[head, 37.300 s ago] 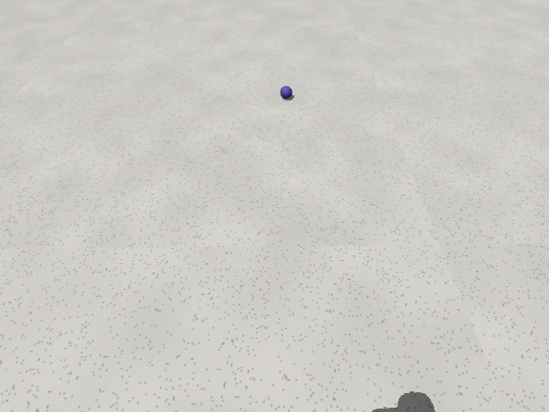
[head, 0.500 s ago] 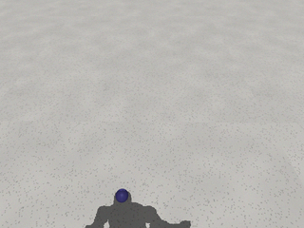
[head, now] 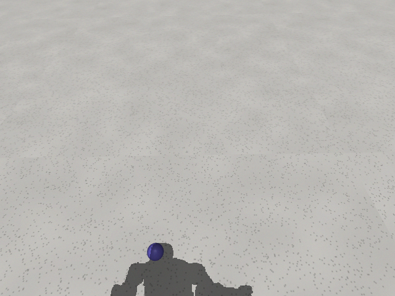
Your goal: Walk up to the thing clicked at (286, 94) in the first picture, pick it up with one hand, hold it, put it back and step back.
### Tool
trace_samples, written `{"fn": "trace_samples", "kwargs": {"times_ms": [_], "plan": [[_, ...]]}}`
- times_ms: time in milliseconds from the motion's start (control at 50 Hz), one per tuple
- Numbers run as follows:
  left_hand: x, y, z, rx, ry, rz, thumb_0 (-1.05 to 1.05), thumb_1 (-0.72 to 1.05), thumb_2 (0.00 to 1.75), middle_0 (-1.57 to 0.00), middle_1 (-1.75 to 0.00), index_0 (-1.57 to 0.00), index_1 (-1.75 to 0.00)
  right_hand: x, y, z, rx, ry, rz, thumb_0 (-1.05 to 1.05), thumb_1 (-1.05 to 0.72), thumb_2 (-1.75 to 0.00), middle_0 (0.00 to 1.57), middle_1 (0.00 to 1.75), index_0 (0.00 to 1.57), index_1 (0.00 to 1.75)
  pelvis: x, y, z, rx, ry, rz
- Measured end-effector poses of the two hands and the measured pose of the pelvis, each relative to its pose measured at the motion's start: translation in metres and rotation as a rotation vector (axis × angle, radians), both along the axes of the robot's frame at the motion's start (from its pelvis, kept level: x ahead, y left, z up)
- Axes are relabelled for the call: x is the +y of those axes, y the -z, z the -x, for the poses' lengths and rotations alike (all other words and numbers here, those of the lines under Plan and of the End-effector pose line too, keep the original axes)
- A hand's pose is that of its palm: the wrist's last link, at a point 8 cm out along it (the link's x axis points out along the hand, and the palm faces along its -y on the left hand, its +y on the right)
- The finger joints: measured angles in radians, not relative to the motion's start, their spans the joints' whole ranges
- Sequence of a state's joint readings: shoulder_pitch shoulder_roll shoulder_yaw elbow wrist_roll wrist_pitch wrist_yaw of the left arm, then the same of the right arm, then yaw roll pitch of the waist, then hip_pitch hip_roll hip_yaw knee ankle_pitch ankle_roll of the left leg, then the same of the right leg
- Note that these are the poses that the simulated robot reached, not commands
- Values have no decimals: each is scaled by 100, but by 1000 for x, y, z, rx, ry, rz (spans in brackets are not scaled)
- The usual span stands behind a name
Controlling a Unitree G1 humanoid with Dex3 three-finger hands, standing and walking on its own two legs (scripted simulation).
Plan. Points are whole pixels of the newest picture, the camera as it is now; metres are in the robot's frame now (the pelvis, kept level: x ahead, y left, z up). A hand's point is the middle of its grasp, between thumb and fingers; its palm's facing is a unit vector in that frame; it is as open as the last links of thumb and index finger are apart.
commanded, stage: stand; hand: left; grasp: from above
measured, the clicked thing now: (155, 251) +0.45 +0.25 -0.74
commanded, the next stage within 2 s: step back in 1.24 s
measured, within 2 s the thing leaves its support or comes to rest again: neither
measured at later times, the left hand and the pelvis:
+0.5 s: hand out of the picture +0.08 +0.23 -0.15, palm faces +0.01 -0.94 -0.34, open 7.4 cm; pelvis +0.01 -0.01 +0.00, yaw +0 degrees
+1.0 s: hand out of the picture +0.09 +0.24 -0.15, palm faces -0.01 -0.94 -0.34, open 7.4 cm; pelvis +0.02 -0.01 +0.00, yaw -1 degrees
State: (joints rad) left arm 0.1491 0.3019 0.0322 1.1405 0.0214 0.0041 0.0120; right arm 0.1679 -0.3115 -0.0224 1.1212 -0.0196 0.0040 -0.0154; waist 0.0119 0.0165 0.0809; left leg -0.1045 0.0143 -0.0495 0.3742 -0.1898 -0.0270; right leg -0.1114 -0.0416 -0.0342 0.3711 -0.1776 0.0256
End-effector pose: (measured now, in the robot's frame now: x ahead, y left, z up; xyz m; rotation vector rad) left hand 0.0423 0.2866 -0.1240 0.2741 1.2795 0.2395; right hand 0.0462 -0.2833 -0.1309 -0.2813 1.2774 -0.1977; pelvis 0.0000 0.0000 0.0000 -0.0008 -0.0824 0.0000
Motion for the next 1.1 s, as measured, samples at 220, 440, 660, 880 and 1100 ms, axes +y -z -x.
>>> {"fn": "trace_samples", "kwargs": {"times_ms": [220,440,660,880,1100], "plan": [[-6,-4,-18,-21,14,-3,1,90,90,-20,-30,-20,-30,-6,0,-14,-16,-7,-5,1,-91,-90,20,30,20,30,-6,-1,-6,9,3,1],[-8,-6,-32,-42,23,-4,1,90,90,-20,-30,-20,-30,-14,-4,-24,-32,-10,7,1,-91,-90,20,30,20,30,-10,-2,-10,14,7,-1],[-8,-7,-37,-42,34,-8,1,90,90,-20,-30,-20,-30,-19,-5,-25,-25,-9,7,1,-91,-90,20,30,20,30,-13,-2,-11,21,7,0],[-8,-6,-37,-22,36,-6,1,90,90,-20,-30,-20,-30,-21,-5,-24,-5,-5,10,1,-91,-90,20,30,20,30,-14,-2,-16,30,9,0],[-8,-7,-47,-38,45,-8,1,90,90,-20,-30,-20,-30,-21,-6,-34,-24,-10,13,1,-91,-90,20,30,20,30,-14,-2,-20,31,12,-2]]}}
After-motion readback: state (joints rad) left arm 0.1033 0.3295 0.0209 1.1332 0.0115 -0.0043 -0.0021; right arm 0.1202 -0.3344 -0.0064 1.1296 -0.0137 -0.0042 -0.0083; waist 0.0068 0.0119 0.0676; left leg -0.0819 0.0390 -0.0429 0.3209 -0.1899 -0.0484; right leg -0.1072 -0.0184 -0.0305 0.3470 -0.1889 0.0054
